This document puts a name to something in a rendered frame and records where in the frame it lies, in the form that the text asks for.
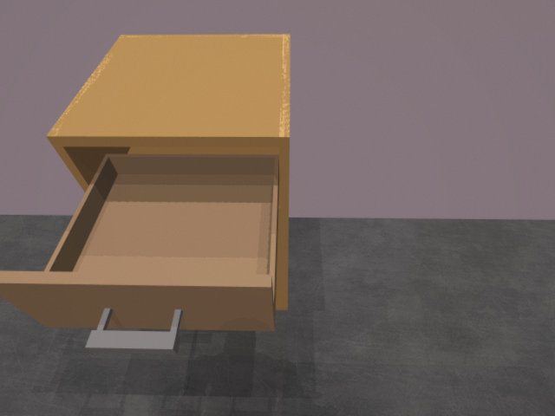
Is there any handle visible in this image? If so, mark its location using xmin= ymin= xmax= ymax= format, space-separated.
xmin=85 ymin=308 xmax=183 ymax=354

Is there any drawer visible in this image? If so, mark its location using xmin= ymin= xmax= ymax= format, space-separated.
xmin=0 ymin=154 xmax=279 ymax=331

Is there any cabinet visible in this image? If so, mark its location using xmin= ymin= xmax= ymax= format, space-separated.
xmin=46 ymin=34 xmax=291 ymax=310

